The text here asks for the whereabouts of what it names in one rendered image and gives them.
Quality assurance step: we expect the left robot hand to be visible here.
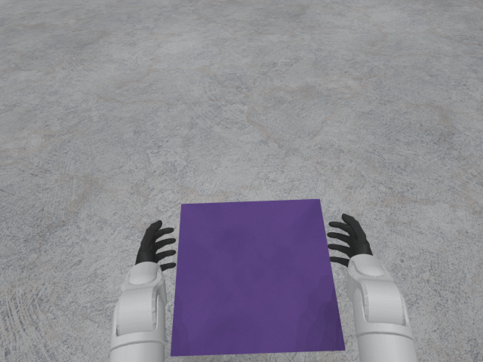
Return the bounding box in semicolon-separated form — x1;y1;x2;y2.
135;220;176;271

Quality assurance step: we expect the right robot forearm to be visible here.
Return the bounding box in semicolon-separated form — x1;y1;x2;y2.
346;254;418;362

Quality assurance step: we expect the carton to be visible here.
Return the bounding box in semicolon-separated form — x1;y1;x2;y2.
171;199;346;357

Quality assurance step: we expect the right robot hand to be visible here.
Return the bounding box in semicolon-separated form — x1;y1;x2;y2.
327;213;373;268

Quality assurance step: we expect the left robot forearm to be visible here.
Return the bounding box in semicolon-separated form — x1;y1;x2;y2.
109;262;168;362

